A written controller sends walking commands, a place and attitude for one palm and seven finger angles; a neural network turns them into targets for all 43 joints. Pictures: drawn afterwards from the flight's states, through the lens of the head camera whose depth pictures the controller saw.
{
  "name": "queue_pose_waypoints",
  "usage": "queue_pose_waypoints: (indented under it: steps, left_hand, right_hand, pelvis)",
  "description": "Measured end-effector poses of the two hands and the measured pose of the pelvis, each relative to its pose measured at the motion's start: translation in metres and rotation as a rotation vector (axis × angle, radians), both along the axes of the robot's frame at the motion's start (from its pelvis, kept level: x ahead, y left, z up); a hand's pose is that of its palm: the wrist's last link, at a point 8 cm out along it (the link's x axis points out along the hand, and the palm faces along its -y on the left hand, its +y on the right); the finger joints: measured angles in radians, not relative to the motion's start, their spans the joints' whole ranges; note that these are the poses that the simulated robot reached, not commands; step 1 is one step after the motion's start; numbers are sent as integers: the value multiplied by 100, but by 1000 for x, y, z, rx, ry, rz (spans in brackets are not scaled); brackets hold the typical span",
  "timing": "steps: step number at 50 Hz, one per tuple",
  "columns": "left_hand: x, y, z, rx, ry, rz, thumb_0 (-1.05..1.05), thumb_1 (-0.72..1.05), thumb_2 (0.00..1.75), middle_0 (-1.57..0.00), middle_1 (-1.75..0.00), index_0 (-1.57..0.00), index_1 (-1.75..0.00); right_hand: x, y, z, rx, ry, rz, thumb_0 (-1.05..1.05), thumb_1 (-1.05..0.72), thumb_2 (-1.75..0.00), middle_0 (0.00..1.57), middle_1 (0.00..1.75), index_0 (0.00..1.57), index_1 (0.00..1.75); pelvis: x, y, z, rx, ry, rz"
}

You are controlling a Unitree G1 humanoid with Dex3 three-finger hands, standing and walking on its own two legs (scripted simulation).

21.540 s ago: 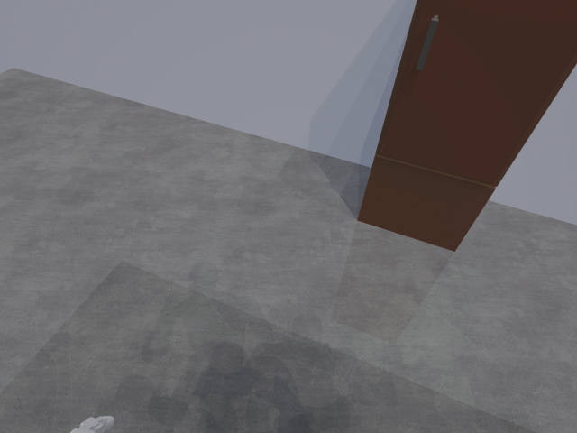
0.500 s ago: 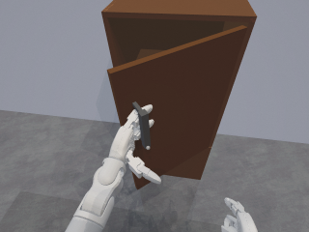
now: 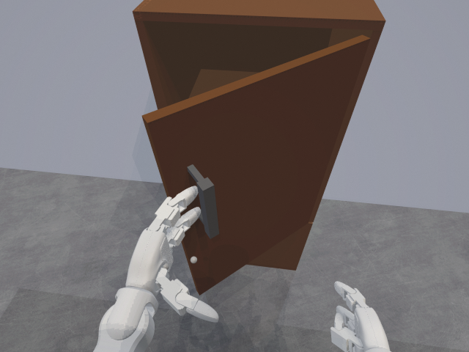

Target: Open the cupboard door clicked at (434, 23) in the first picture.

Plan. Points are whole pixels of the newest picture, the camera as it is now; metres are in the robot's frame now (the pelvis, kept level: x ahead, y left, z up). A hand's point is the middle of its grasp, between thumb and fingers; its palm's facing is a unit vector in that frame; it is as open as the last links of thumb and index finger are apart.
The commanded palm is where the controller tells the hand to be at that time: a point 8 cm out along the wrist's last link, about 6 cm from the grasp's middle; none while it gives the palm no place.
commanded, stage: slide the hand sideways off the handle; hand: left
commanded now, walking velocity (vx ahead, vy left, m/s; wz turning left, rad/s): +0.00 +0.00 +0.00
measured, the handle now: (203, 203) +0.33 +0.08 +0.10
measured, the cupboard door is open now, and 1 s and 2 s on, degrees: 42 42 42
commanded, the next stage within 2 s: draw the hand back to the body in 0.46 s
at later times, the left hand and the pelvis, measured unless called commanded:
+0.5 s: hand (142, 295) +0.18 +0.14 +0.09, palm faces -0.08 -1.00 -0.05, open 16.3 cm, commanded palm +0.16 +0.19 +0.09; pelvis -0.01 +0.00 -0.01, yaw +2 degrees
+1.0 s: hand (104, 286) +0.18 +0.18 +0.12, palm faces -0.05 -1.00 -0.08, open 16.3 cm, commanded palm +0.15 +0.24 +0.13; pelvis -0.01 +0.02 +0.00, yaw +1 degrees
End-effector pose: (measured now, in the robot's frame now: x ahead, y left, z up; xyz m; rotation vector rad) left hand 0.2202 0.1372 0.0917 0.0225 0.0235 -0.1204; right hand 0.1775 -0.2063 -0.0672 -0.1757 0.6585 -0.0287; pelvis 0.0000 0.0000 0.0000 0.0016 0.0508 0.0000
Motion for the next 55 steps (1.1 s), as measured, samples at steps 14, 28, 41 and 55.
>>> queue_pose_waypoints:
  steps: [14, 28, 41, 55]
  left_hand:
    - [-31, 39, -1, 33, -2, 69, -1, -50, 30, -20, -32, -19, -33]
    - [-54, 56, -2, 11, -38, 26, -1, -50, 30, -15, -30, -15, -31]
    - [-51, 83, 20, 63, -73, 79, -1, -50, 30, -16, -30, -15, -30]
    - [-60, 115, 37, 111, -55, 122, -1, -45, 32, -16, -30, -15, -30]
  right_hand:
    - [1, -7, -3, -8, -46, 17, 2, -90, -90, 20, 30, 20, 30]
    - [-15, -6, -3, -38, -113, 23, 2, -90, -90, 20, 30, 20, 30]
    - [-24, 14, 1, -7, -132, 19, 2, -90, -90, 20, 30, 20, 30]
    - [0, 23, 19, -33, -186, 52, 2, -90, -90, 20, 30, 20, 30]
  pelvis:
    - [1, -6, -5, -3, 12, 13]
    - [-16, 3, -12, -15, 7, 32]
    - [-17, 13, -8, -16, -18, 21]
    - [-9, 20, 0, -26, -51, 27]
